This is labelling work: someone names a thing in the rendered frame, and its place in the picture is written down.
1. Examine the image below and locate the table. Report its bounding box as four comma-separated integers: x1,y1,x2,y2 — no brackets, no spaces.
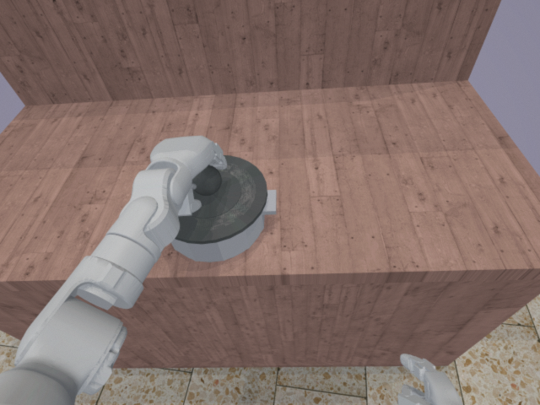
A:
0,0,540,369

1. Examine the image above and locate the lid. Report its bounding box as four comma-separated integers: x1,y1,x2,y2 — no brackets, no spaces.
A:
175,155,267,244

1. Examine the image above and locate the robot left hand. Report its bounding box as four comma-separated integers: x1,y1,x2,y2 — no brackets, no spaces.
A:
150,136,227,216

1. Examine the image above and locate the knob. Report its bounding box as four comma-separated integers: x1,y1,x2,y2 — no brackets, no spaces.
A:
192,165,222,196

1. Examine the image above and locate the robot left upper arm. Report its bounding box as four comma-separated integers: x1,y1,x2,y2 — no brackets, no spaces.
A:
0,296,127,405

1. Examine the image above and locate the robot left forearm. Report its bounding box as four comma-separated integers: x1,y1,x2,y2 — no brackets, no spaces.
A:
14,157,192,366

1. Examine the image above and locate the pot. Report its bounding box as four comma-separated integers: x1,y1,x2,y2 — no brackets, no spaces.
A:
171,190,277,262

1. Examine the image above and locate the robot right hand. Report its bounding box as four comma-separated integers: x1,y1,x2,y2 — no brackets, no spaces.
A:
397,354,462,405

